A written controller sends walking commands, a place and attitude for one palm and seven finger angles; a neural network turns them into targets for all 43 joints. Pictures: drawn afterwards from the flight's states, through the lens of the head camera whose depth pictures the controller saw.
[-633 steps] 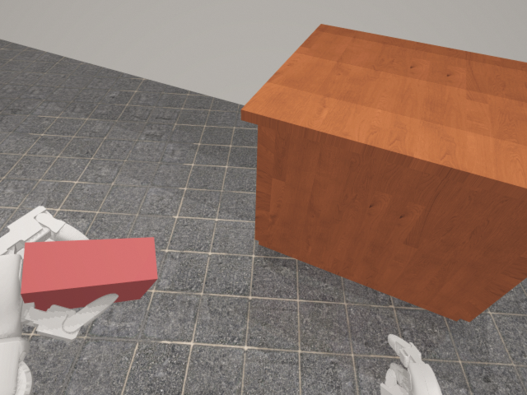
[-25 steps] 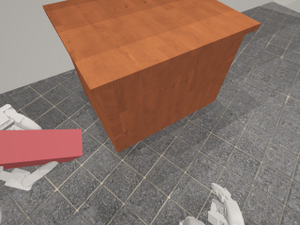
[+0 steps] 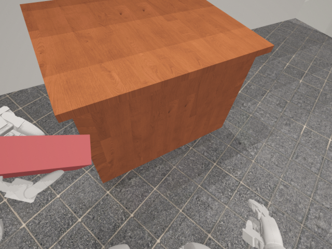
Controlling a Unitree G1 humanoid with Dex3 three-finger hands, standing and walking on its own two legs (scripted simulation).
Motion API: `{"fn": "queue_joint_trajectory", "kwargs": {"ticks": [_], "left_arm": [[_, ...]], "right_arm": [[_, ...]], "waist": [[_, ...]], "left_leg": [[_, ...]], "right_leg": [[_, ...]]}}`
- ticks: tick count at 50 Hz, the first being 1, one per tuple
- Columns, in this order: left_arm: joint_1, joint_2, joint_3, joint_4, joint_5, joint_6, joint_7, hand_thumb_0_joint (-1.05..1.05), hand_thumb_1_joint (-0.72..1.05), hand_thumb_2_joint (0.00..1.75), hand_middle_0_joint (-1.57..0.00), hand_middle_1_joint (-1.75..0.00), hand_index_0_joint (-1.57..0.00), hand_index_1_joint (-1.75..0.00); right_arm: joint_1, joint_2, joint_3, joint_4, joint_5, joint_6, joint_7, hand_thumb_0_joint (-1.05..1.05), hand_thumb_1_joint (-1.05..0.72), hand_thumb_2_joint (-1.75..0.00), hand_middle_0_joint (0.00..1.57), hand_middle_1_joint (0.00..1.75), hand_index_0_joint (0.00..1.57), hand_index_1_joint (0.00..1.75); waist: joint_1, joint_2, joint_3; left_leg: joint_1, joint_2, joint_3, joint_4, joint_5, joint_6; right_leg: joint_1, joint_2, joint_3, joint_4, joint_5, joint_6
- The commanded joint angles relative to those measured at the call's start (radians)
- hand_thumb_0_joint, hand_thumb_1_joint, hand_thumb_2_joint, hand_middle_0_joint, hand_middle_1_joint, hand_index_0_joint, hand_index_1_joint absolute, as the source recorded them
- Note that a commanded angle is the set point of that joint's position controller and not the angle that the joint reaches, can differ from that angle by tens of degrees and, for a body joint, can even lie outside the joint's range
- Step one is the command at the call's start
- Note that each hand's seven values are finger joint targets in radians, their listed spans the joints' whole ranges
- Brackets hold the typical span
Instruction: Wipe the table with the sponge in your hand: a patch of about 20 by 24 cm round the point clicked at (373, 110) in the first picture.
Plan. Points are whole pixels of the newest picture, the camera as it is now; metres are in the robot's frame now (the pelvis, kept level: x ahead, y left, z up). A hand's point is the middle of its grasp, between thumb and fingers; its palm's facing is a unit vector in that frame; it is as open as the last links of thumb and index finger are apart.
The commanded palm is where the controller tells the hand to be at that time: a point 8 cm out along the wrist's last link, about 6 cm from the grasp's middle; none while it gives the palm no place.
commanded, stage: take the last steps up to it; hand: left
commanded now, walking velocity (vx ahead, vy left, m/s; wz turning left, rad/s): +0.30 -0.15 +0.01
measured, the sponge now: (57, 155) +0.24 +0.21 +0.16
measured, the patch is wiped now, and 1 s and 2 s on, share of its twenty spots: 0.00 0.00 0.00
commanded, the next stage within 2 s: come to a stop and stand still in 1.92 s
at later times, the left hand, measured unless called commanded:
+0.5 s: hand (126, 116) +0.31 +0.11 +0.18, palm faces +0.36 -0.80 -0.48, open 9.4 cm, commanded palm +0.25 +0.15 +0.19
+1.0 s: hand (177, 91) +0.40 +0.02 +0.18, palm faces +0.44 -0.77 -0.46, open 9.4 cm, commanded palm +0.33 +0.06 +0.19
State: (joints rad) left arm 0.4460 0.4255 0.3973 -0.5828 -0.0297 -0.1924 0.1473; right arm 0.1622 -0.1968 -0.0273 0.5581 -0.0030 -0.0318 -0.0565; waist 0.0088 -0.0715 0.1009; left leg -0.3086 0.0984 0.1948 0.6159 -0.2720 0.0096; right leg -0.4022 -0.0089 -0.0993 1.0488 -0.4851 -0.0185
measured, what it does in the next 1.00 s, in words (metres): steps to the right: right foot, then left foot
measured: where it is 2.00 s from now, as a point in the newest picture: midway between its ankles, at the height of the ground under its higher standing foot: (206, 218)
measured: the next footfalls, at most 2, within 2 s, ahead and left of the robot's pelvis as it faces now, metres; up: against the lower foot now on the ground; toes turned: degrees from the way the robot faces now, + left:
right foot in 0.22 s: +0.14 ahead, -0.22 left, +0.00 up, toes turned -10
left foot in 0.56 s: +0.20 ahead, -0.02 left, +0.00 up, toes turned +13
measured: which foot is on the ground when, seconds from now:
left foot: down 0.00-0.22, up 0.24-0.54, down 0.56-0.90, up 0.92-1.00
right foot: up 0.00-0.20, down 0.22-0.58, up 0.60-0.88, down 0.90-1.00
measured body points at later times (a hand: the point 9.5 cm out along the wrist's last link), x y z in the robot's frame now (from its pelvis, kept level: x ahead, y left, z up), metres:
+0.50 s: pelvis +0.10 -0.13 +0.01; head +0.16 -0.12 +0.46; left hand +0.29 +0.15 +0.21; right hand +0.27 -0.38 -0.08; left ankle +0.14 -0.02 -0.69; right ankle +0.10 -0.21 -0.72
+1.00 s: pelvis +0.19 -0.23 +0.00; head +0.23 -0.25 +0.45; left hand +0.37 +0.05 +0.20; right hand +0.38 -0.42 -0.11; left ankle +0.16 -0.08 -0.66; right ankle +0.23 -0.32 -0.72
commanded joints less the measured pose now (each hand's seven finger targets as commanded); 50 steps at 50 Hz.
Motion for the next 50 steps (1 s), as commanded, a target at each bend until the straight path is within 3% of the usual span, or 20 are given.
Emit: {"fn": "queue_joint_trajectory", "kwargs": {"ticks": [1,7,9,10,11,12,13,16,19,26,27,29,31,37,43,44,45,46,48,50], "left_arm": [[-0.069,0.128,0.076,-0.275,0.007,-0.069,0.009,0.00,0.10,1.30,-1.20,-1.60,-1.20,-1.60],[-0.008,0.084,0.062,-0.180,0.000,-0.050,0.005,0.00,0.10,1.30,-1.20,-1.60,-1.20,-1.60],[-0.018,0.094,0.075,-0.109,-0.004,-0.046,0.010,0.00,0.10,1.30,-1.20,-1.60,-1.20,-1.60],[-0.036,0.114,0.083,-0.099,-0.003,-0.035,0.015,0.00,0.10,1.30,-1.20,-1.60,-1.20,-1.60],[-0.064,0.160,0.102,-0.097,0.000,-0.022,0.023,0.00,0.10,1.30,-1.20,-1.60,-1.20,-1.60],[-0.051,0.196,0.135,-0.102,-0.005,-0.005,0.028,0.00,0.10,1.30,-1.20,-1.60,-1.20,-1.60],[-0.112,0.217,0.142,-0.171,-0.012,-0.017,0.032,0.00,0.10,1.30,-1.20,-1.60,-1.20,-1.60],[-0.026,0.187,0.145,-0.189,-0.014,-0.027,0.026,0.00,0.10,1.30,-1.20,-1.60,-1.20,-1.60],[-0.005,0.167,0.149,-0.242,-0.014,-0.045,0.035,0.00,0.10,1.30,-1.20,-1.60,-1.20,-1.60],[0.043,0.128,0.125,-0.269,-0.021,-0.045,0.054,0.00,0.10,1.30,-1.20,-1.60,-1.20,-1.60],[0.051,0.125,0.117,-0.270,-0.024,-0.051,0.053,0.00,0.10,1.30,-1.20,-1.60,-1.20,-1.60],[0.000,0.123,0.094,-0.296,-0.013,-0.080,0.051,0.00,0.10,1.30,-1.20,-1.60,-1.20,-1.60],[-0.062,0.197,0.141,-0.216,-0.001,-0.085,0.035,0.00,0.10,1.30,-1.20,-1.60,-1.20,-1.60],[0.011,0.100,0.076,-0.261,-0.004,-0.068,0.012,0.00,0.10,1.30,-1.20,-1.60,-1.20,-1.60],[-0.046,0.090,0.064,-0.111,-0.003,-0.046,0.017,0.00,0.10,1.30,-1.20,-1.60,-1.20,-1.60],[-0.061,0.097,0.062,-0.093,0.001,-0.039,0.020,0.00,0.10,1.30,-1.20,-1.60,-1.20,-1.60],[-0.085,0.142,0.077,-0.097,0.009,-0.030,0.025,0.00,0.10,1.30,-1.20,-1.60,-1.20,-1.60],[-0.110,0.187,0.113,-0.130,-0.001,-0.022,0.032,0.00,0.10,1.30,-1.20,-1.60,-1.20,-1.60],[-0.160,0.180,0.114,-0.148,-0.006,-0.031,0.025,0.00,0.10,1.30,-1.20,-1.60,-1.20,-1.60],[-0.068,0.167,0.124,-0.148,-0.006,-0.045,0.023,0.00,0.10,1.30,-1.20,-1.60,-1.20,-1.60]], "right_arm": [[-0.030,-0.119,-0.029,-0.131,0.006,-0.062,0.008,0.00,-0.90,-0.90,0.20,0.30,0.20,0.30],[-0.004,-0.118,-0.031,-0.152,0.012,-0.083,0.019,0.00,-0.90,-0.90,0.20,0.30,0.20,0.30],[-0.012,-0.104,-0.029,-0.148,0.020,-0.072,0.015,0.00,-0.90,-0.90,0.20,0.30,0.20,0.30],[-0.011,-0.088,-0.027,-0.143,0.025,-0.065,0.013,0.00,-0.90,-0.90,0.20,0.30,0.20,0.30],[-0.013,-0.051,-0.018,-0.151,0.033,-0.055,0.008,0.00,-0.90,-0.90,0.20,0.30,0.20,0.30],[-0.078,-0.056,-0.004,-0.173,0.030,-0.061,0.004,0.00,-0.90,-0.90,0.20,0.30,0.20,0.30],[-0.113,-0.064,0.010,-0.157,0.025,-0.071,0.002,0.00,-0.90,-0.90,0.20,0.30,0.20,0.30],[-0.112,-0.084,-0.001,-0.112,0.027,-0.048,0.012,0.00,-0.90,-0.90,0.20,0.30,0.20,0.30],[-0.105,-0.081,-0.001,-0.111,0.017,-0.022,0.015,0.00,-0.90,-0.90,0.20,0.30,0.20,0.30],[-0.036,-0.097,-0.029,-0.137,0.006,-0.030,0.005,0.00,-0.90,-0.90,0.20,0.30,0.20,0.30],[-0.019,-0.115,-0.041,-0.138,0.010,-0.033,-0.006,0.00,-0.90,-0.90,0.20,0.30,0.20,0.30],[-0.032,-0.131,-0.043,-0.157,0.012,-0.043,-0.002,0.00,-0.90,-0.90,0.20,0.30,0.20,0.30],[-0.070,-0.120,-0.021,-0.140,0.004,-0.058,0.001,0.00,-0.90,-0.90,0.20,0.30,0.20,0.30],[-0.015,-0.119,-0.033,-0.134,0.016,-0.091,0.016,0.00,-0.90,-0.90,0.20,0.30,0.20,0.30],[-0.020,-0.106,-0.023,-0.126,0.021,-0.087,0.003,0.00,-0.90,-0.90,0.20,0.30,0.20,0.30],[-0.014,-0.091,-0.022,-0.118,0.025,-0.081,0.002,0.00,-0.90,-0.90,0.20,0.30,0.20,0.30],[-0.022,-0.059,-0.013,-0.128,0.026,-0.073,0.000,0.00,-0.90,-0.90,0.20,0.30,0.20,0.30],[-0.095,-0.071,-0.005,-0.146,0.023,-0.084,-0.006,0.00,-0.90,-0.90,0.20,0.30,0.20,0.30],[-0.088,-0.085,-0.003,-0.111,0.023,-0.092,-0.001,0.00,-0.90,-0.90,0.20,0.30,0.20,0.30],[-0.100,-0.090,-0.003,-0.083,0.019,-0.070,0.003,0.00,-0.90,-0.90,0.20,0.30,0.20,0.30]], "waist": [[0.001,0.332,-0.137],[-0.008,0.374,-0.139],[0.009,0.268,-0.161],[0.015,0.118,-0.188],[0.016,-0.218,-0.205],[0.043,-0.341,-0.199],[0.029,-0.231,-0.188],[0.015,-0.088,-0.163],[0.004,-0.052,-0.214],[-0.006,0.042,-0.253],[-0.022,0.141,-0.268],[-0.016,0.458,-0.242],[-0.016,0.331,-0.168],[-0.003,0.342,-0.179],[0.005,0.222,-0.178],[0.007,0.087,-0.188],[0.007,-0.211,-0.193],[0.037,-0.311,-0.177],[0.010,-0.154,-0.142],[0.004,-0.065,-0.132]], "left_leg": [[0.209,0.312,-0.300,-0.339,0.120,0.146],[0.099,0.221,-0.084,-0.274,0.115,0.074],[0.050,0.187,-0.047,-0.115,-0.024,0.046],[-0.007,0.124,-0.011,0.071,-0.103,0.023],[-0.204,0.009,0.033,0.373,-0.264,-0.013],[-0.370,-0.051,-0.072,0.597,-0.416,-0.024],[-0.400,-0.008,-0.141,0.687,-0.369,-0.026],[-0.384,0.034,-0.166,0.690,-0.222,-0.054],[-0.271,0.032,-0.120,0.432,-0.184,-0.048],[0.078,-0.041,0.013,-0.123,0.048,-0.024],[0.212,0.001,-0.059,-0.179,0.074,0.007],[0.399,0.370,-0.617,-0.311,0.302,0.202],[0.216,0.384,-0.612,-0.371,0.027,0.211],[0.156,0.207,-0.180,-0.312,0.217,0.122],[0.036,0.153,-0.093,-0.113,-0.064,0.061],[-0.014,0.090,-0.049,0.058,-0.150,0.036],[-0.214,-0.024,0.003,0.340,-0.278,-0.005],[-0.367,-0.063,-0.094,0.561,-0.372,-0.019],[-0.371,0.000,-0.194,0.662,-0.240,-0.027],[-0.386,0.011,-0.189,0.669,-0.151,-0.048]], "right_leg": [[-0.224,-0.104,0.071,0.029,0.096,0.034],[0.073,-0.033,-0.113,-0.386,0.157,0.057],[0.211,-0.006,-0.145,-0.524,0.215,0.058],[0.297,-0.037,-0.082,-0.589,0.212,0.037],[0.391,-0.229,0.200,-0.703,0.227,-0.046],[0.405,-0.380,0.459,-0.765,0.305,-0.143],[0.386,-0.426,0.460,-0.789,0.311,-0.172],[0.354,-0.363,0.338,-0.746,0.396,-0.175],[0.374,-0.334,0.155,-0.708,0.540,-0.163],[0.286,-0.246,0.065,-0.562,0.406,-0.103],[0.200,-0.207,0.031,-0.410,0.396,-0.063],[-0.179,-0.025,0.004,-0.004,-0.144,0.024],[-0.222,-0.079,0.113,0.151,-0.069,0.018],[-0.058,-0.080,-0.020,-0.189,0.121,0.051],[0.230,-0.017,-0.118,-0.544,0.189,0.063],[0.280,-0.074,-0.031,-0.624,0.188,0.034],[0.365,-0.277,0.295,-0.731,0.196,-0.056],[0.388,-0.426,0.522,-0.799,0.277,-0.149],[0.321,-0.415,0.485,-0.816,0.175,-0.158],[0.333,-0.379,0.328,-0.769,0.404,-0.154]]}}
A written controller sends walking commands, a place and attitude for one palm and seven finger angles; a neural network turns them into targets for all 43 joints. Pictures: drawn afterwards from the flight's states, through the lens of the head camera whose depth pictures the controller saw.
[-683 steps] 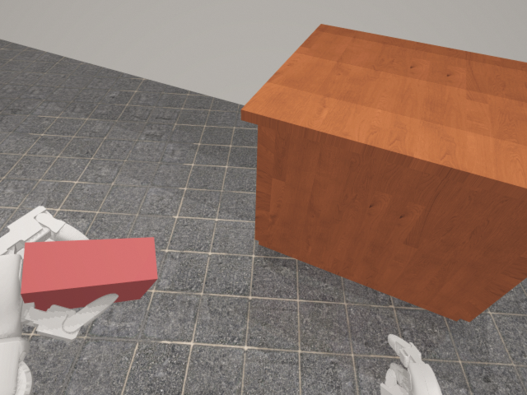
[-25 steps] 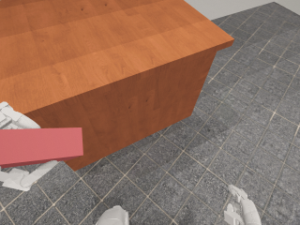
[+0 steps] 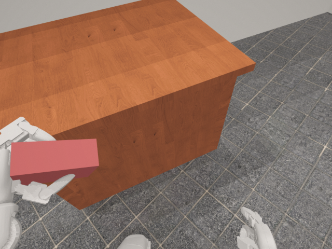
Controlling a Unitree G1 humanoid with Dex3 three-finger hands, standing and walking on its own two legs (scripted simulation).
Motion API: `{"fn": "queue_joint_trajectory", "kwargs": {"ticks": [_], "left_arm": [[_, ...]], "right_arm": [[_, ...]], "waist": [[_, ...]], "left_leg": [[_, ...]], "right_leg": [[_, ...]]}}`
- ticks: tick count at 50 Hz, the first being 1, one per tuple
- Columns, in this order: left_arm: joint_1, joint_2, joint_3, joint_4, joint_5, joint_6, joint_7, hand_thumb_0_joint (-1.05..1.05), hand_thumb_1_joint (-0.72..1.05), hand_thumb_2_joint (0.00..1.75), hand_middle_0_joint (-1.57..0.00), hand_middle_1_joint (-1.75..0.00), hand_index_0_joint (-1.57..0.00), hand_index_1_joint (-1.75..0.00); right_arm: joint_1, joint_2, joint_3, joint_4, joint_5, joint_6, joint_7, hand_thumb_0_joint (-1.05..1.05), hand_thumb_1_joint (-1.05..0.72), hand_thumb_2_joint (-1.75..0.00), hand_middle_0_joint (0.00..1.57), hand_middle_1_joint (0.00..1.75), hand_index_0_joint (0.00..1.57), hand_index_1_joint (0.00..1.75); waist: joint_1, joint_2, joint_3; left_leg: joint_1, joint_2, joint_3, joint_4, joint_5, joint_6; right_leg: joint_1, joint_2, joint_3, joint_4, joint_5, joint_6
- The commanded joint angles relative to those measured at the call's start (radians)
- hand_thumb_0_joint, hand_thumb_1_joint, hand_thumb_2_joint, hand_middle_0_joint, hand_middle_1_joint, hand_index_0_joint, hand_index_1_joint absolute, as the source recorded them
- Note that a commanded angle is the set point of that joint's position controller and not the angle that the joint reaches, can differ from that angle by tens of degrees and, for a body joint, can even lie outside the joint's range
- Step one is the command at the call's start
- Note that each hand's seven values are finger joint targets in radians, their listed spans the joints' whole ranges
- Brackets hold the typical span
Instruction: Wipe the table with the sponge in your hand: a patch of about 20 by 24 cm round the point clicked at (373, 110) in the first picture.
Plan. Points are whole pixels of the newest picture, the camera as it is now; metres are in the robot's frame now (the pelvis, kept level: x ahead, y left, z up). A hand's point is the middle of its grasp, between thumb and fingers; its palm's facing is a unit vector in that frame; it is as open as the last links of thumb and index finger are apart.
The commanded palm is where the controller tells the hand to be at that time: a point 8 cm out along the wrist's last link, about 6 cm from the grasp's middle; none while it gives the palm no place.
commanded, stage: take the last steps up to it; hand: left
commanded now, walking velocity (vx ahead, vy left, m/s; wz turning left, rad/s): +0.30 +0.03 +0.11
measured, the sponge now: (69, 161) +0.24 +0.20 +0.15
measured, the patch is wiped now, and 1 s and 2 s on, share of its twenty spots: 0.00 0.00 0.00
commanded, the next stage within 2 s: come to a stop and stand still in 0.92 s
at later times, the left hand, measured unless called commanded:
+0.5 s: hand (59, 119) +0.31 +0.23 +0.19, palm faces +0.44 -0.79 -0.42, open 9.4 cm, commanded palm +0.24 +0.26 +0.19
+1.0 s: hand (83, 100) +0.36 +0.20 +0.19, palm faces +0.42 -0.79 -0.44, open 9.4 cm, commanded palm +0.30 +0.25 +0.19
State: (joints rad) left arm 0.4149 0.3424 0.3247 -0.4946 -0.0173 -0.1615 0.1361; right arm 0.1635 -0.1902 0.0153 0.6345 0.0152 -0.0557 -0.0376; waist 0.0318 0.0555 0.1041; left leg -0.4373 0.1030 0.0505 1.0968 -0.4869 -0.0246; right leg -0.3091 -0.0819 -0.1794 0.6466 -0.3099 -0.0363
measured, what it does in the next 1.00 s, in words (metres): walks ahead: left foot, then right foot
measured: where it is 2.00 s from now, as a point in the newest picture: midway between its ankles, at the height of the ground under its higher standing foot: outside the picture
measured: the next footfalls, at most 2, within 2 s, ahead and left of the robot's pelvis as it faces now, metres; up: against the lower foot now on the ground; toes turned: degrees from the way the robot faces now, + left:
left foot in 0.32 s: +0.16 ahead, +0.10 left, +0.00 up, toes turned +11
right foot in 0.64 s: +0.19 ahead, -0.17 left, +0.00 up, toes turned -6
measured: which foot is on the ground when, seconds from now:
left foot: up 0.00-0.30, down 0.32-0.64, up 0.66-0.96, down 0.98-1.00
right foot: down 0.00-0.32, up 0.34-0.62, down 0.64-1.00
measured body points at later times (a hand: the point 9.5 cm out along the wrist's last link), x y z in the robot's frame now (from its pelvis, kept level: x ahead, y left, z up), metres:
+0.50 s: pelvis +0.09 -0.02 +0.01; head +0.12 -0.01 +0.46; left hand +0.28 +0.27 +0.21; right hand +0.27 -0.23 -0.08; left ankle +0.12 +0.09 -0.73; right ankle +0.08 -0.14 -0.67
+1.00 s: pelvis +0.16 -0.04 +0.00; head +0.20 -0.03 +0.45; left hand +0.33 +0.24 +0.21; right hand +0.35 -0.30 -0.07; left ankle +0.21 +0.07 -0.73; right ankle +0.15 -0.16 -0.72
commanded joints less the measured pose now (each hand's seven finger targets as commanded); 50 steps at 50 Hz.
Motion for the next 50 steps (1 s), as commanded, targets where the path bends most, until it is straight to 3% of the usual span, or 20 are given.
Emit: {"fn": "queue_joint_trajectory", "kwargs": {"ticks": [1,4,9,14,15,16,17,19,23,30,31,33,35,37,40,44,47,48,49,50], "left_arm": [[-0.005,0.241,0.201,-0.230,-0.017,-0.084,0.034,0.00,0.10,1.30,-1.20,-1.60,-1.20,-1.60],[0.040,0.220,0.200,-0.253,-0.016,-0.101,0.040,0.00,0.10,1.30,-1.20,-1.60,-1.20,-1.60],[0.127,0.203,0.206,-0.280,-0.024,-0.104,0.057,0.00,0.10,1.30,-1.20,-1.60,-1.20,-1.60],[0.031,0.196,0.168,-0.315,-0.021,-0.101,0.066,0.00,0.10,1.30,-1.20,-1.60,-1.20,-1.60],[0.008,0.200,0.164,-0.322,-0.018,-0.108,0.067,0.00,0.10,1.30,-1.20,-1.60,-1.20,-1.60],[0.008,0.194,0.161,-0.320,-0.018,-0.116,0.069,0.00,0.10,1.30,-1.20,-1.60,-1.20,-1.60],[-0.022,0.211,0.150,-0.314,-0.010,-0.122,0.067,0.00,0.10,1.30,-1.20,-1.60,-1.20,-1.60],[-0.072,0.256,0.178,-0.266,0.001,-0.115,0.052,0.00,0.10,1.30,-1.20,-1.60,-1.20,-1.60],[-0.014,0.204,0.157,-0.352,-0.007,-0.124,0.037,0.00,0.10,1.30,-1.20,-1.60,-1.20,-1.60],[0.003,0.160,0.139,-0.175,-0.013,-0.097,0.034,0.00,0.10,1.30,-1.20,-1.60,-1.20,-1.60],[-0.023,0.162,0.134,-0.147,-0.007,-0.093,0.033,0.00,0.10,1.30,-1.20,-1.60,-1.20,-1.60],[-0.061,0.226,0.155,-0.152,-0.009,-0.079,0.039,0.00,0.10,1.30,-1.20,-1.60,-1.20,-1.60],[-0.102,0.222,0.162,-0.150,-0.019,-0.088,0.028,0.00,0.10,1.30,-1.20,-1.60,-1.20,-1.60],[-0.076,0.240,0.187,-0.191,-0.015,-0.101,0.029,0.00,0.10,1.30,-1.20,-1.60,-1.20,-1.60],[-0.002,0.212,0.176,-0.217,-0.003,-0.127,0.036,0.00,0.10,1.30,-1.20,-1.60,-1.20,-1.60],[0.052,0.202,0.179,-0.301,-0.009,-0.126,0.049,0.00,0.10,1.30,-1.20,-1.60,-1.20,-1.60],[0.073,0.209,0.192,-0.340,-0.016,-0.117,0.056,0.00,0.10,1.30,-1.20,-1.60,-1.20,-1.60],[0.069,0.199,0.182,-0.345,-0.016,-0.122,0.057,0.00,0.10,1.30,-1.20,-1.60,-1.20,-1.60],[0.053,0.193,0.176,-0.369,-0.017,-0.130,0.058,0.00,0.10,1.30,-1.20,-1.60,-1.20,-1.60],[0.053,0.208,0.180,-0.352,-0.010,-0.138,0.060,0.00,0.10,1.30,-1.20,-1.60,-1.20,-1.60]], "right_arm": [[-0.098,-0.095,-0.044,-0.154,-0.002,-0.037,-0.014,0.00,-0.90,-0.90,0.20,0.30,0.20,0.30],[-0.089,-0.093,-0.051,-0.165,-0.007,-0.021,-0.006,0.00,-0.90,-0.90,0.20,0.30,0.20,0.30],[-0.067,-0.089,-0.064,-0.208,-0.008,-0.028,-0.002,0.00,-0.90,-0.90,0.20,0.30,0.20,0.30],[-0.011,-0.120,-0.089,-0.208,-0.008,-0.026,-0.026,0.00,-0.90,-0.90,0.20,0.30,0.20,0.30],[-0.004,-0.134,-0.094,-0.210,-0.009,-0.025,-0.031,0.00,-0.90,-0.90,0.20,0.30,0.20,0.30],[-0.013,-0.145,-0.097,-0.211,-0.007,-0.025,-0.029,0.00,-0.90,-0.90,0.20,0.30,0.20,0.30],[-0.024,-0.134,-0.086,-0.223,-0.003,-0.034,-0.027,0.00,-0.90,-0.90,0.20,0.30,0.20,0.30],[-0.056,-0.125,-0.068,-0.198,-0.014,-0.041,-0.027,0.00,-0.90,-0.90,0.20,0.30,0.20,0.30],[-0.028,-0.123,-0.075,-0.188,0.001,-0.067,-0.019,0.00,-0.90,-0.90,0.20,0.30,0.20,0.30],[-0.018,-0.114,-0.063,-0.167,0.002,-0.074,-0.023,0.00,-0.90,-0.90,0.20,0.30,0.20,0.30],[-0.014,-0.108,-0.065,-0.160,0.002,-0.066,-0.025,0.00,-0.90,-0.90,0.20,0.30,0.20,0.30],[-0.062,-0.077,-0.046,-0.186,0.001,-0.059,-0.028,0.00,-0.90,-0.90,0.20,0.30,0.20,0.30],[-0.058,-0.104,-0.057,-0.154,-0.003,-0.070,-0.024,0.00,-0.90,-0.90,0.20,0.30,0.20,0.30],[-0.092,-0.092,-0.039,-0.149,-0.003,-0.048,-0.022,0.00,-0.90,-0.90,0.20,0.30,0.20,0.30],[-0.086,-0.080,-0.036,-0.153,-0.012,-0.034,-0.015,0.00,-0.90,-0.90,0.20,0.30,0.20,0.30],[-0.078,-0.084,-0.056,-0.192,-0.014,-0.039,-0.011,0.00,-0.90,-0.90,0.20,0.30,0.20,0.30],[-0.031,-0.108,-0.084,-0.201,-0.011,-0.032,-0.021,0.00,-0.90,-0.90,0.20,0.30,0.20,0.30],[-0.020,-0.112,-0.087,-0.207,-0.009,-0.030,-0.026,0.00,-0.90,-0.90,0.20,0.30,0.20,0.30],[-0.026,-0.143,-0.098,-0.214,-0.005,-0.029,-0.025,0.00,-0.90,-0.90,0.20,0.30,0.20,0.30],[-0.021,-0.140,-0.099,-0.224,0.001,-0.032,-0.021,0.00,-0.90,-0.90,0.20,0.30,0.20,0.30]], "waist": [[-0.021,-0.171,-0.151],[-0.024,-0.166,-0.208],[0.009,-0.203,-0.232],[-0.035,-0.090,-0.255],[-0.050,0.033,-0.264],[-0.044,0.233,-0.278],[-0.036,0.255,-0.233],[-0.038,0.163,-0.154],[-0.018,0.190,-0.177],[-0.019,0.073,-0.202],[-0.023,-0.029,-0.195],[-0.015,-0.399,-0.171],[-0.026,-0.318,-0.161],[-0.021,-0.200,-0.157],[-0.020,-0.198,-0.198],[0.000,-0.214,-0.239],[-0.034,-0.117,-0.265],[-0.039,-0.025,-0.283],[-0.038,0.182,-0.293],[-0.027,0.279,-0.273]], "left_leg": [[-0.249,0.003,-0.032,0.156,0.085,-0.016],[-0.149,-0.003,0.029,-0.105,0.121,-0.006],[-0.063,-0.043,0.122,-0.407,0.144,0.012],[0.272,-0.066,0.130,-0.651,0.309,0.042],[0.399,0.018,-0.007,-0.685,0.331,0.097],[0.525,0.227,-0.304,-0.713,0.501,0.211],[0.508,0.322,-0.477,-0.771,0.564,0.280],[0.317,0.324,-0.430,-0.827,0.334,0.285],[0.242,0.179,-0.119,-0.797,0.358,0.204],[0.173,0.127,-0.017,-0.626,0.214,0.117],[0.129,0.076,0.027,-0.501,0.128,0.087],[-0.185,-0.089,0.069,-0.090,-0.095,0.017],[-0.221,-0.038,-0.056,0.095,0.004,0.004],[-0.220,-0.023,-0.042,0.057,0.042,-0.011],[-0.095,-0.037,0.034,-0.190,0.083,-0.001],[0.015,-0.073,0.113,-0.452,0.167,0.009],[0.244,-0.085,0.119,-0.664,0.342,0.014],[0.358,-0.035,0.071,-0.690,0.393,0.041],[0.461,0.150,-0.172,-0.707,0.561,0.127],[0.468,0.291,-0.362,-0.752,0.668,0.228]], "right_leg": [[0.262,-0.285,0.328,-0.345,0.328,-0.126],[0.296,-0.256,0.193,-0.306,0.473,-0.112],[0.364,-0.252,0.192,-0.270,0.541,-0.116],[0.205,-0.180,0.129,-0.070,0.397,-0.038],[0.063,-0.121,0.097,0.085,0.310,0.001],[-0.146,-0.004,0.051,0.285,-0.089,0.052],[-0.246,0.038,0.108,0.453,-0.327,0.043],[-0.273,-0.024,0.183,0.539,-0.271,0.048],[-0.144,-0.021,0.093,0.315,-0.113,0.068],[0.133,0.048,-0.006,-0.149,-0.015,0.079],[0.173,-0.002,0.064,-0.240,0.022,0.058],[0.303,-0.332,0.581,-0.374,0.199,-0.108],[0.266,-0.349,0.539,-0.375,0.235,-0.129],[0.293,-0.312,0.394,-0.313,0.483,-0.125],[0.307,-0.251,0.202,-0.256,0.690,-0.093],[0.345,-0.232,0.172,-0.217,0.659,-0.086],[0.244,-0.184,0.136,-0.098,0.485,-0.029],[0.151,-0.132,0.110,0.025,0.385,0.001],[-0.043,-0.025,0.054,0.201,0.003,0.051],[-0.167,0.035,0.086,0.375,-0.352,0.055]]}}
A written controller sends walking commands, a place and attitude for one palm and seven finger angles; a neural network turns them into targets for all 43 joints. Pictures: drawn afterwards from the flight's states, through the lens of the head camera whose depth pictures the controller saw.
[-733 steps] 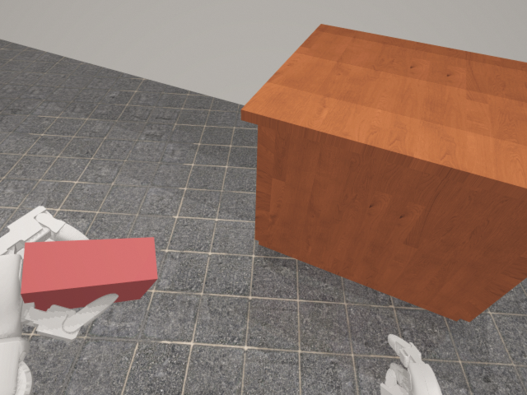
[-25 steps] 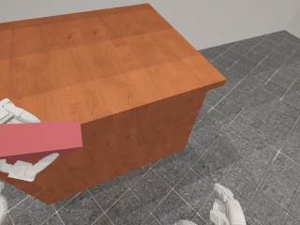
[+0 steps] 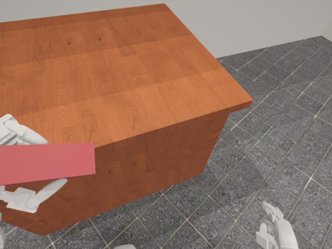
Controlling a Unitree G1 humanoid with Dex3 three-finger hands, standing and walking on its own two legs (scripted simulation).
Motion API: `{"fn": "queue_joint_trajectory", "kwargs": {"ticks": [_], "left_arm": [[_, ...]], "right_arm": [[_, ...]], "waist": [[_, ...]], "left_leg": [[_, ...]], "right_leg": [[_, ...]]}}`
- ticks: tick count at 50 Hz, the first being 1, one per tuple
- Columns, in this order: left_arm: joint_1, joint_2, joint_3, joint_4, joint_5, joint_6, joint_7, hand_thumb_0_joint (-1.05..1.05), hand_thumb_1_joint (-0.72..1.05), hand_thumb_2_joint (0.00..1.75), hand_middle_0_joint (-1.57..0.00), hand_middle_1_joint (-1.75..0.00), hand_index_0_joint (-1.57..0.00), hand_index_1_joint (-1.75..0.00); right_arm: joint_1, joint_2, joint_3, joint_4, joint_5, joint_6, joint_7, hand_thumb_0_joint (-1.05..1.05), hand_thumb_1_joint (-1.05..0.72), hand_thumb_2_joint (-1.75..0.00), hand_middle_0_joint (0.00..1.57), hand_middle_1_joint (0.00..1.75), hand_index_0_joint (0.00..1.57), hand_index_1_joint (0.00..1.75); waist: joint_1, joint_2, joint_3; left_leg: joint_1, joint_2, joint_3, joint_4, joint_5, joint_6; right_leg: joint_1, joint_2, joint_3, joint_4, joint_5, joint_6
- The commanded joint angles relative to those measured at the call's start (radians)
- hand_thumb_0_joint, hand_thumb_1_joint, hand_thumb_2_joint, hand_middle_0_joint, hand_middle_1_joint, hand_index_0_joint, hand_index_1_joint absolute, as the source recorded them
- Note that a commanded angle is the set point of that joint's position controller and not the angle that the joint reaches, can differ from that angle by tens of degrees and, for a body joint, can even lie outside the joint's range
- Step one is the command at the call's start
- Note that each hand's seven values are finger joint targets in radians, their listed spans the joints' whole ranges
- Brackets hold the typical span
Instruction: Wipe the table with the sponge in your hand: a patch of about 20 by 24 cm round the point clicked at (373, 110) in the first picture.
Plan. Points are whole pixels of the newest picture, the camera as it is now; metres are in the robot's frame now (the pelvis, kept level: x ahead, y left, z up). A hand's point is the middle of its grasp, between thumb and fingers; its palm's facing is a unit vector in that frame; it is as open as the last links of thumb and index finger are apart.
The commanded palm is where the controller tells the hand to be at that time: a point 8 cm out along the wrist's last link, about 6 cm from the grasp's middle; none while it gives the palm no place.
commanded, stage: come to a stop and stand still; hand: left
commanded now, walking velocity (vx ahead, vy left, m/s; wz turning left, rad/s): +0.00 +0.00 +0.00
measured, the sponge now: (60, 163) +0.23 +0.20 +0.16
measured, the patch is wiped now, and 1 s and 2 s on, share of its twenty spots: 0.00 0.00 0.00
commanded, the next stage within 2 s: look again from close up in 1.54 s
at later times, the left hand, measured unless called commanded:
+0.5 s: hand (43, 154) +0.23 +0.21 +0.18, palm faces +0.42 -0.79 -0.44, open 9.4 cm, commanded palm +0.15 +0.23 +0.19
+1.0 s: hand (46, 153) +0.24 +0.22 +0.17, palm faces +0.30 -0.87 -0.38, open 9.4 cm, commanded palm +0.18 +0.26 +0.19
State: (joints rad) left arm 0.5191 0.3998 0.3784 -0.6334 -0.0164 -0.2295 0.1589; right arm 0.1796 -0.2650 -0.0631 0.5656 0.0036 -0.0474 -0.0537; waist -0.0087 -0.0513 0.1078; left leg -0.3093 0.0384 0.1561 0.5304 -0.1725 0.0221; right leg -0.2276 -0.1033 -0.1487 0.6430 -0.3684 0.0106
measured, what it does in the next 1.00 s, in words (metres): steps on the spot: right foot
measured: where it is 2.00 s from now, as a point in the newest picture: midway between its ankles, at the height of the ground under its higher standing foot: outside the picture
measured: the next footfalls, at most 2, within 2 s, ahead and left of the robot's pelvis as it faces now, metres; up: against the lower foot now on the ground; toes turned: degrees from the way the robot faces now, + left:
right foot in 0.32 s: +0.06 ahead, -0.13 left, +0.00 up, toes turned -4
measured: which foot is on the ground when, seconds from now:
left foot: down 0.00-1.00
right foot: down 0.00-0.00, up 0.02-0.30, down 0.32-1.00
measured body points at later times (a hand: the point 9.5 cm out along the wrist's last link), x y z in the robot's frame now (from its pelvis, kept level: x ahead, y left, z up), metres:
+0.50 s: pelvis -0.02 -0.04 +0.00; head +0.01 -0.06 +0.45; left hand +0.20 +0.25 +0.21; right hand +0.15 -0.27 -0.09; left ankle +0.06 +0.10 -0.73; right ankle +0.02 -0.13 -0.73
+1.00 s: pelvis +0.01 -0.01 +0.02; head +0.02 +0.01 +0.47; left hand +0.22 +0.27 +0.19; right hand +0.16 -0.23 -0.06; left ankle +0.06 +0.09 -0.73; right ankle +0.02 -0.13 -0.73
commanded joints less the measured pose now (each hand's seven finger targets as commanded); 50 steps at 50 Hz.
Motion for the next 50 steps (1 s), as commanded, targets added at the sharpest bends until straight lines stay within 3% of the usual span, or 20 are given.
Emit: {"fn": "queue_joint_trajectory", "kwargs": {"ticks": [1,2,4,7,14,15,16,17,18,19,20,22,24,26,27,31,33,38,41,50], "left_arm": [[-0.062,0.162,0.128,-0.123,-0.003,-0.067,0.029,0.00,0.10,1.30,-1.20,-1.60,-1.20,-1.60],[-0.103,0.186,0.145,-0.139,-0.012,-0.064,0.022,0.00,0.10,1.30,-1.20,-1.60,-1.20,-1.60],[-0.133,0.144,0.107,-0.134,-0.008,-0.053,0.014,0.00,0.10,1.30,-1.20,-1.60,-1.20,-1.60],[-0.125,0.113,0.069,-0.204,-0.014,-0.039,-0.002,0.00,0.10,1.30,-1.20,-1.60,-1.20,-1.60],[-0.113,0.115,0.077,-0.120,-0.016,-0.005,0.011,0.00,0.10,1.30,-1.20,-1.60,-1.20,-1.60],[-1.033,0.860,0.614,-0.135,0.099,-0.078,-0.019,0.00,0.10,1.30,-1.20,-1.60,-1.20,-1.60],[-0.556,0.276,0.176,0.312,0.018,-0.011,-0.075,0.00,0.10,1.30,-1.20,-1.60,-1.20,-1.60],[-0.468,0.290,0.210,0.137,-0.018,-0.012,-0.051,0.00,0.10,1.30,-1.20,-1.60,-1.20,-1.60],[-0.448,0.243,0.189,0.317,-0.014,-0.004,-0.058,0.00,0.10,1.30,-1.20,-1.60,-1.20,-1.60],[-0.382,0.165,0.126,0.204,-0.025,-0.006,-0.070,0.00,0.10,1.30,-1.20,-1.60,-1.20,-1.60],[-0.302,0.156,0.125,0.124,-0.031,-0.001,-0.072,0.00,0.10,1.30,-1.20,-1.60,-1.20,-1.60],[-0.160,0.093,0.054,0.041,-0.036,0.000,-0.074,0.00,0.10,1.30,-1.20,-1.60,-1.20,-1.60],[-0.120,0.114,0.055,-0.035,-0.026,0.000,-0.066,0.00,0.10,1.30,-1.20,-1.60,-1.20,-1.60],[-0.122,0.156,0.094,-0.054,-0.025,0.002,-0.053,0.00,0.10,1.30,-1.20,-1.60,-1.20,-1.60],[-0.144,0.219,0.147,-0.095,-0.027,-0.002,-0.036,0.00,0.10,1.30,-1.20,-1.60,-1.20,-1.60],[-0.231,0.194,0.148,-0.045,-0.033,-0.018,-0.018,0.00,0.10,1.30,-1.20,-1.60,-1.20,-1.60],[-0.301,0.187,0.129,-0.047,-0.030,-0.027,-0.018,0.00,0.10,1.30,-1.20,-1.60,-1.20,-1.60],[-0.295,0.122,0.039,-0.022,-0.013,-0.044,-0.035,0.00,0.10,1.30,-1.20,-1.60,-1.20,-1.60],[-0.240,0.103,0.021,-0.006,-0.008,-0.042,-0.037,0.00,0.10,1.30,-1.20,-1.60,-1.20,-1.60],[-0.219,0.145,0.082,-0.008,-0.018,-0.036,-0.041,0.00,0.10,1.30,-1.20,-1.60,-1.20,-1.60]], "right_arm": [[-0.041,-0.069,-0.015,-0.144,0.011,-0.042,0.001,0.00,-0.90,-0.90,0.20,0.30,0.20,0.30],[-0.070,-0.059,-0.004,-0.144,0.001,-0.051,-0.005,0.00,-0.90,-0.90,0.20,0.30,0.20,0.30],[-0.044,-0.060,-0.006,-0.120,0.008,-0.057,0.002,0.00,-0.90,-0.90,0.20,0.30,0.20,0.30],[-0.040,-0.051,0.007,-0.127,0.007,-0.077,0.014,0.00,-0.90,-0.90,0.20,0.30,0.20,0.30],[-0.035,-0.039,0.037,-0.117,0.002,-0.109,0.010,0.00,-0.90,-0.90,0.20,0.30,0.20,0.30],[0.077,-0.093,-0.031,-0.049,-0.079,-0.164,0.008,0.00,-0.90,-0.90,0.20,0.30,0.20,0.30],[0.025,0.055,0.042,-0.073,-0.027,-0.155,0.007,0.00,-0.90,-0.90,0.20,0.30,0.20,0.30],[-0.009,0.001,0.042,-0.120,0.001,-0.155,0.014,0.00,-0.90,-0.90,0.20,0.30,0.20,0.30],[-0.005,0.022,0.046,-0.093,-0.003,-0.173,0.007,0.00,-0.90,-0.90,0.20,0.30,0.20,0.30],[0.004,-0.031,0.020,-0.115,0.003,-0.168,0.014,0.00,-0.90,-0.90,0.20,0.30,0.20,0.30],[-0.020,-0.051,0.012,-0.126,0.010,-0.159,0.031,0.00,-0.90,-0.90,0.20,0.30,0.20,0.30],[-0.075,-0.027,0.032,-0.150,0.021,-0.147,0.047,0.00,-0.90,-0.90,0.20,0.30,0.20,0.30],[-0.088,-0.027,0.043,-0.163,0.010,-0.142,0.050,0.00,-0.90,-0.90,0.20,0.30,0.20,0.30],[-0.075,-0.032,0.045,-0.158,0.004,-0.142,0.037,0.00,-0.90,-0.90,0.20,0.30,0.20,0.30],[-0.078,-0.041,0.046,-0.156,0.003,-0.138,0.028,0.00,-0.90,-0.90,0.20,0.30,0.20,0.30],[-0.068,-0.047,0.046,-0.139,-0.008,-0.136,-0.003,0.00,-0.90,-0.90,0.20,0.30,0.20,0.30],[-0.062,-0.058,0.038,-0.139,-0.008,-0.134,-0.011,0.00,-0.90,-0.90,0.20,0.30,0.20,0.30],[-0.044,-0.065,0.039,-0.141,-0.010,-0.159,-0.002,0.00,-0.90,-0.90,0.20,0.30,0.20,0.30],[-0.037,-0.067,0.038,-0.141,-0.009,-0.168,0.009,0.00,-0.90,-0.90,0.20,0.30,0.20,0.30],[-0.050,-0.052,0.053,-0.135,-0.020,-0.156,0.012,0.00,-0.90,-0.90,0.20,0.30,0.20,0.30]], "waist": [[0.012,0.309,-0.215],[0.014,0.305,-0.193],[0.005,0.239,-0.170],[0.015,0.278,-0.199],[0.013,0.247,-0.203],[0.088,-0.020,-0.131],[0.027,-0.159,-0.183],[0.038,-0.051,-0.241],[0.017,0.003,-0.243],[0.036,0.028,-0.277],[0.047,-0.028,-0.265],[0.054,-0.023,-0.237],[0.054,-0.077,-0.219],[0.049,-0.122,-0.180],[0.044,-0.087,-0.167],[0.034,0.055,-0.134],[0.028,0.137,-0.107],[0.029,0.197,-0.092],[0.038,0.163,-0.138],[0.043,0.093,-0.182]], "left_leg": [[0.209,0.370,-0.484,-0.231,0.184,0.198],[0.166,0.369,-0.477,-0.249,0.136,0.190],[0.167,0.316,-0.352,-0.212,0.248,0.169],[0.147,0.235,-0.175,-0.201,0.288,0.097],[0.083,0.238,-0.176,-0.185,0.072,0.058],[-0.188,0.176,-0.054,0.089,0.034,0.025],[-0.007,-0.010,-0.098,0.194,-0.080,-0.015],[0.046,-0.036,-0.096,0.109,-0.098,-0.024],[0.106,-0.003,-0.042,-0.016,-0.021,-0.031],[0.141,-0.007,-0.064,-0.042,-0.006,-0.017],[0.153,0.003,-0.096,-0.015,0.037,-0.005],[0.144,0.011,-0.091,-0.014,0.030,0.012],[0.061,-0.007,-0.098,0.014,-0.070,0.004],[0.035,-0.029,-0.107,0.046,-0.128,-0.007],[0.044,-0.024,-0.118,0.027,-0.112,-0.013],[0.105,-0.033,-0.152,-0.053,-0.132,-0.011],[0.101,-0.024,-0.176,-0.112,-0.178,-0.009],[0.059,-0.020,-0.210,-0.199,-0.259,-0.004],[0.012,-0.007,-0.237,-0.243,-0.247,0.000],[0.049,-0.015,-0.223,-0.237,-0.098,-0.016]], "right_leg": [[-0.262,0.056,0.106,0.475,-0.294,-0.003],[-0.271,0.023,0.125,0.490,-0.249,0.003],[-0.278,0.013,0.125,0.417,-0.129,0.020],[-0.169,0.045,0.071,0.262,-0.031,0.032],[0.041,0.083,0.035,-0.124,0.026,0.034],[0.079,-0.027,0.249,-0.220,0.284,-0.046],[-0.067,-0.103,0.397,-0.300,0.425,-0.124],[0.036,-0.126,0.403,-0.270,0.675,-0.145],[0.049,-0.074,0.307,-0.220,0.699,-0.093],[0.065,-0.029,0.252,-0.192,0.522,-0.039],[0.028,-0.014,0.270,-0.221,0.374,-0.011],[0.023,-0.017,0.275,-0.276,0.281,-0.001],[0.012,-0.037,0.293,-0.342,0.118,-0.005],[-0.049,-0.065,0.334,-0.406,-0.069,-0.048],[-0.063,-0.067,0.324,-0.400,-0.107,-0.068],[-0.134,0.008,0.288,-0.403,-0.201,-0.051],[-0.127,0.042,0.266,-0.395,-0.200,-0.042],[-0.051,0.098,0.203,-0.384,-0.149,-0.024],[0.062,0.121,0.177,-0.344,-0.018,-0.016],[0.099,0.120,0.161,-0.351,0.139,-0.018]]}}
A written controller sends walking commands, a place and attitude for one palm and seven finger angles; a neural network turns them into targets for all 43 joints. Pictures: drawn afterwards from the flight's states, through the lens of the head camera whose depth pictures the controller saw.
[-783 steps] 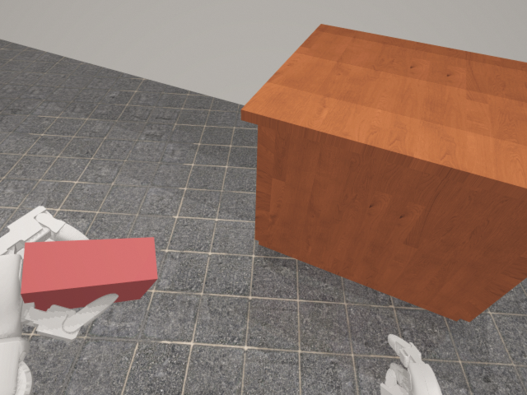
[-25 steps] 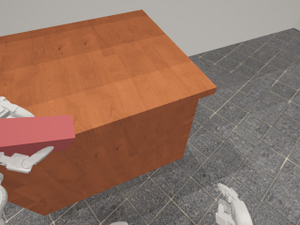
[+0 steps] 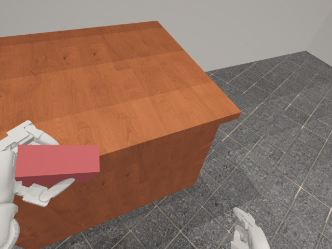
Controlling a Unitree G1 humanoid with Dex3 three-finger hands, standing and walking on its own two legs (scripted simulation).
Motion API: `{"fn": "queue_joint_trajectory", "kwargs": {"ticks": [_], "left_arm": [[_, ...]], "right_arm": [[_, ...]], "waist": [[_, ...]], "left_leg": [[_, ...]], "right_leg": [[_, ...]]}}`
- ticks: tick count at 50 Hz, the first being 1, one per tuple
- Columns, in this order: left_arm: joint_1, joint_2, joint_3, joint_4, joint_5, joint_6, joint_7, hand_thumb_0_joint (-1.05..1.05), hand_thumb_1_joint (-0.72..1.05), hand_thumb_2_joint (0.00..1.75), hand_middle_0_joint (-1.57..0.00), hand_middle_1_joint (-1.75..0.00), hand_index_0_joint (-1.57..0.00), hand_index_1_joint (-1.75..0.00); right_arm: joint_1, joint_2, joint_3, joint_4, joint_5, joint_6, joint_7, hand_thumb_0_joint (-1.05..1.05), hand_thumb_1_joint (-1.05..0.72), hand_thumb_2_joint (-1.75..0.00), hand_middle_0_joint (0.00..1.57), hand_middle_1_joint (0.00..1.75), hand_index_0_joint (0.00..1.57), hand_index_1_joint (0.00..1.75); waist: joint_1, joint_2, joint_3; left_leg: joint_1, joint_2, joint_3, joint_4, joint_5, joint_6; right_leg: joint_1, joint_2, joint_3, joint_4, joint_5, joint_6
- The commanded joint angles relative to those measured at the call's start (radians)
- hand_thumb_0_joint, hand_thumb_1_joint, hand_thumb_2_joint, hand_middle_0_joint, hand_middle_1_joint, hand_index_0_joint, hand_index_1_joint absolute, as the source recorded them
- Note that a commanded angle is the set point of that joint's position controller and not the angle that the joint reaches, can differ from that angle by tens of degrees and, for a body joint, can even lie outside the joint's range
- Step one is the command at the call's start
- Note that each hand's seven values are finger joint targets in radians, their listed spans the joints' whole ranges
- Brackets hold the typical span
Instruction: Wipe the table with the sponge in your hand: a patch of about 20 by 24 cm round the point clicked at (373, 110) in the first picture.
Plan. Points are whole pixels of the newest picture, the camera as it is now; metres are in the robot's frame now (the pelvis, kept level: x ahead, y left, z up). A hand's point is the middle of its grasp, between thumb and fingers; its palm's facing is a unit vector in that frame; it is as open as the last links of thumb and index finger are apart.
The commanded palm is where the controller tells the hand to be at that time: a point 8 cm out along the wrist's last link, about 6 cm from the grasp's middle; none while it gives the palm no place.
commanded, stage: come to a stop and stand still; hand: left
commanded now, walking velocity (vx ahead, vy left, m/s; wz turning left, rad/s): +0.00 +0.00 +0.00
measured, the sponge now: (70, 165) +0.23 +0.21 +0.13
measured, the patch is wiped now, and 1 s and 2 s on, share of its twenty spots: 0.00 0.00 0.00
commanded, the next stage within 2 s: look again from close up in 0.54 s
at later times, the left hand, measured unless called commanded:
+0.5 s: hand (40, 151) +0.24 +0.26 +0.15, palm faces +0.38 -0.84 -0.38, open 9.4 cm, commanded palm +0.19 +0.29 +0.17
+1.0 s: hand (40, 162) +0.22 +0.26 +0.15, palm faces +0.38 -0.84 -0.39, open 9.4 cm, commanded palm +0.17 +0.29 +0.17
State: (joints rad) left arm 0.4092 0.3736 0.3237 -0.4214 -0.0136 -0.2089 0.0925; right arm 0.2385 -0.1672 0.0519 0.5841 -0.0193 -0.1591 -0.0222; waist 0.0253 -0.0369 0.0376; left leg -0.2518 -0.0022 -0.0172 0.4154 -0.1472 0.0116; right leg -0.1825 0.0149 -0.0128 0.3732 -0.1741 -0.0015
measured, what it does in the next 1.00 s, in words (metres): stands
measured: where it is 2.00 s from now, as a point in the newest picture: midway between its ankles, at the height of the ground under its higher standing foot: outside the picture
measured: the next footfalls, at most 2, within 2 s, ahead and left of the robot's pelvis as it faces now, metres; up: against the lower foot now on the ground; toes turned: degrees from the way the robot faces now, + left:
right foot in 1.96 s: +0.22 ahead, -0.05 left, +0.00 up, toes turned -3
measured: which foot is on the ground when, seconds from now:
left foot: down 0.00-1.00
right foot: down 0.00-1.00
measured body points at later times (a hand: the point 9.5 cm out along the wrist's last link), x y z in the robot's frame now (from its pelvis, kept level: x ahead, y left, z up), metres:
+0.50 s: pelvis +0.03 +0.01 +0.00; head +0.05 +0.03 +0.45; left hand +0.22 +0.31 +0.17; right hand +0.23 -0.21 -0.06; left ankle +0.05 +0.11 -0.74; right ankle +0.02 -0.12 -0.74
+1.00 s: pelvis +0.01 +0.00 +0.00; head +0.03 +0.01 +0.45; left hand +0.20 +0.30 +0.17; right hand +0.19 -0.22 -0.08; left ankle +0.05 +0.11 -0.74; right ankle +0.02 -0.12 -0.74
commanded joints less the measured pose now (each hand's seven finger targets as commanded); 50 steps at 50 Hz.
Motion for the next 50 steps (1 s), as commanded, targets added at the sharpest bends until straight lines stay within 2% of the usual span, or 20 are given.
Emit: {"fn": "queue_joint_trajectory", "kwargs": {"ticks": [1,2,6,7,9,14,17,18,22,23,26,27,29,36,40,42,46,47,48,50], "left_arm": [[-0.125,0.165,0.129,-0.239,-0.023,-0.057,0.024,0.00,0.10,1.30,-1.20,-1.60,-1.20,-1.60],[-0.139,0.186,0.145,-0.260,-0.024,-0.056,0.023,0.00,0.10,1.30,-1.20,-1.60,-1.20,-1.60],[-0.134,0.157,0.116,-0.286,-0.028,-0.051,0.024,0.00,0.10,1.30,-1.20,-1.60,-1.20,-1.60],[-0.133,0.166,0.120,-0.307,-0.028,-0.048,0.023,0.00,0.10,1.30,-1.20,-1.60,-1.20,-1.60],[-0.110,0.145,0.102,-0.295,-0.030,-0.042,0.025,0.00,0.10,1.30,-1.20,-1.60,-1.20,-1.60],[-0.051,0.144,0.117,-0.258,-0.035,-0.025,0.027,0.00,0.10,1.30,-1.20,-1.60,-1.20,-1.60],[-0.021,0.170,0.148,-0.246,-0.042,-0.021,0.029,0.00,0.10,1.30,-1.20,-1.60,-1.20,-1.60],[-0.029,0.149,0.132,-0.251,-0.045,-0.022,0.029,0.00,0.10,1.30,-1.20,-1.60,-1.20,-1.60],[-0.034,0.173,0.144,-0.274,-0.047,-0.023,0.032,0.00,0.10,1.30,-1.20,-1.60,-1.20,-1.60],[-0.037,0.151,0.124,-0.266,-0.049,-0.022,0.032,0.00,0.10,1.30,-1.20,-1.60,-1.20,-1.60],[-0.063,0.150,0.115,-0.268,-0.048,-0.024,0.036,0.00,0.10,1.30,-1.20,-1.60,-1.20,-1.60],[-0.065,0.170,0.130,-0.279,-0.046,-0.024,0.037,0.00,0.10,1.30,-1.20,-1.60,-1.20,-1.60],[-0.059,0.150,0.115,-0.250,-0.046,-0.022,0.039,0.00,0.10,1.30,-1.20,-1.60,-1.20,-1.60],[-0.073,0.145,0.106,-0.219,-0.044,-0.022,0.038,0.00,0.10,1.30,-1.20,-1.60,-1.20,-1.60],[-0.070,0.144,0.104,-0.222,-0.045,-0.023,0.036,0.00,0.10,1.30,-1.20,-1.60,-1.20,-1.60],[-0.056,0.167,0.124,-0.233,-0.045,-0.024,0.035,0.00,0.10,1.30,-1.20,-1.60,-1.20,-1.60],[-0.044,0.156,0.120,-0.240,-0.046,-0.025,0.036,0.00,0.10,1.30,-1.20,-1.60,-1.20,-1.60],[-0.035,0.173,0.135,-0.242,-0.046,-0.023,0.037,0.00,0.10,1.30,-1.20,-1.60,-1.20,-1.60],[-0.033,0.152,0.119,-0.238,-0.048,-0.023,0.036,0.00,0.10,1.30,-1.20,-1.60,-1.20,-1.60],[-0.040,0.155,0.120,-0.249,-0.047,-0.025,0.036,0.00,0.10,1.30,-1.20,-1.60,-1.20,-1.60]], "right_arm": [[-0.109,-0.152,-0.063,-0.153,0.004,-0.044,-0.019,0.00,-0.90,-0.90,0.20,0.30,0.20,0.30],[-0.118,-0.150,-0.060,-0.154,-0.002,-0.046,-0.021,0.00,-0.90,-0.90,0.20,0.30,0.20,0.30],[-0.110,-0.150,-0.065,-0.147,0.004,-0.044,-0.019,0.00,-0.90,-0.90,0.20,0.30,0.20,0.30],[-0.116,-0.151,-0.063,-0.148,0.001,-0.046,-0.020,0.00,-0.90,-0.90,0.20,0.30,0.20,0.30],[-0.111,-0.151,-0.065,-0.149,0.007,-0.038,-0.019,0.00,-0.90,-0.90,0.20,0.30,0.20,0.30],[-0.119,-0.152,-0.070,-0.155,0.013,-0.007,-0.020,0.00,-0.90,-0.90,0.20,0.30,0.20,0.30],[-0.138,-0.153,-0.072,-0.163,0.016,0.007,-0.025,0.00,-0.90,-0.90,0.20,0.30,0.20,0.30],[-0.128,-0.153,-0.072,-0.164,0.018,0.014,-0.026,0.00,-0.90,-0.90,0.20,0.30,0.20,0.30],[-0.143,-0.156,-0.073,-0.175,0.017,0.022,-0.033,0.00,-0.90,-0.90,0.20,0.30,0.20,0.30],[-0.135,-0.154,-0.072,-0.176,0.019,0.025,-0.033,0.00,-0.90,-0.90,0.20,0.30,0.20,0.30],[-0.129,-0.161,-0.076,-0.174,0.018,0.027,-0.034,0.00,-0.90,-0.90,0.20,0.30,0.20,0.30],[-0.142,-0.161,-0.076,-0.174,0.017,0.025,-0.037,0.00,-0.90,-0.90,0.20,0.30,0.20,0.30],[-0.130,-0.157,-0.076,-0.172,0.018,0.030,-0.038,0.00,-0.90,-0.90,0.20,0.30,0.20,0.30],[-0.131,-0.162,-0.077,-0.165,0.020,0.033,-0.040,0.00,-0.90,-0.90,0.20,0.30,0.20,0.30],[-0.128,-0.163,-0.077,-0.167,0.022,0.033,-0.040,0.00,-0.90,-0.90,0.20,0.30,0.20,0.30],[-0.137,-0.163,-0.078,-0.167,0.021,0.029,-0.040,0.00,-0.90,-0.90,0.20,0.30,0.20,0.30],[-0.122,-0.160,-0.080,-0.163,0.023,0.028,-0.038,0.00,-0.90,-0.90,0.20,0.30,0.20,0.30],[-0.130,-0.163,-0.080,-0.163,0.021,0.027,-0.040,0.00,-0.90,-0.90,0.20,0.30,0.20,0.30],[-0.125,-0.155,-0.078,-0.163,0.023,0.028,-0.040,0.00,-0.90,-0.90,0.20,0.30,0.20,0.30],[-0.120,-0.164,-0.082,-0.160,0.024,0.026,-0.039,0.00,-0.90,-0.90,0.20,0.30,0.20,0.30]], "waist": [[0.005,0.091,-0.122],[0.004,0.112,-0.137],[0.005,0.111,-0.208],[0.003,0.144,-0.231],[0.005,0.131,-0.235],[0.005,0.116,-0.212],[0.009,0.100,-0.206],[0.006,0.111,-0.207],[0.007,0.125,-0.201],[0.005,0.122,-0.194],[0.002,0.118,-0.176],[0.003,0.128,-0.179],[0.003,0.100,-0.176],[0.000,0.098,-0.119],[-0.001,0.097,-0.114],[0.000,0.106,-0.125],[0.000,0.079,-0.143],[0.002,0.097,-0.145],[0.002,0.086,-0.147],[0.000,0.095,-0.149]], "left_leg": [[0.012,0.019,-0.040,-0.112,-0.092,-0.009],[0.047,0.018,-0.033,-0.107,-0.040,-0.013],[0.115,0.020,-0.030,-0.065,0.135,-0.012],[0.152,0.017,-0.025,-0.055,0.211,-0.015],[0.156,0.023,-0.032,-0.040,0.286,-0.019],[0.135,0.023,-0.028,-0.032,0.335,-0.029],[0.123,0.020,-0.024,-0.036,0.308,-0.026],[0.109,0.023,-0.030,-0.039,0.310,-0.027],[0.113,0.016,-0.023,-0.044,0.280,-0.024],[0.099,0.019,-0.030,-0.047,0.270,-0.023],[0.089,0.009,-0.024,-0.057,0.192,-0.022],[0.101,0.007,-0.020,-0.057,0.190,-0.021],[0.087,0.007,-0.022,-0.056,0.158,-0.019],[0.049,-0.005,-0.027,-0.098,-0.001,-0.021],[0.036,-0.007,-0.033,-0.113,-0.031,-0.021],[0.052,-0.007,-0.033,-0.116,-0.031,-0.020],[0.043,-0.007,-0.031,-0.103,-0.010,-0.018],[0.056,-0.009,-0.027,-0.102,0.007,-0.019],[0.050,-0.005,-0.031,-0.098,0.015,-0.017],[0.053,-0.007,-0.033,-0.098,0.033,-0.021]], "right_leg": [[0.053,-0.001,0.020,-0.080,-0.031,-0.005],[0.043,0.003,0.014,-0.069,0.003,-0.005],[0.082,-0.002,0.000,-0.041,0.136,0.001],[0.076,0.000,-0.008,-0.020,0.169,0.001],[0.084,-0.001,-0.016,-0.017,0.192,0.005],[0.086,-0.007,-0.022,-0.016,0.224,0.004],[0.088,-0.012,-0.019,-0.024,0.227,0.004],[0.103,-0.014,-0.021,-0.019,0.219,0.003],[0.095,-0.015,-0.018,-0.028,0.216,0.005],[0.103,-0.018,-0.018,-0.030,0.204,0.004],[0.091,-0.018,-0.011,-0.056,0.172,0.005],[0.084,-0.018,-0.010,-0.056,0.176,0.005],[0.094,-0.023,-0.006,-0.070,0.166,0.004],[0.062,-0.016,-0.003,-0.117,0.041,0.004],[0.070,-0.011,-0.008,-0.117,0.008,0.005],[0.063,-0.008,-0.009,-0.115,0.005,0.005],[0.091,-0.012,-0.008,-0.110,0.035,0.007],[0.082,-0.011,-0.008,-0.107,0.043,0.007],[0.093,-0.017,-0.010,-0.103,0.048,0.007],[0.094,-0.011,-0.012,-0.096,0.058,0.008]]}}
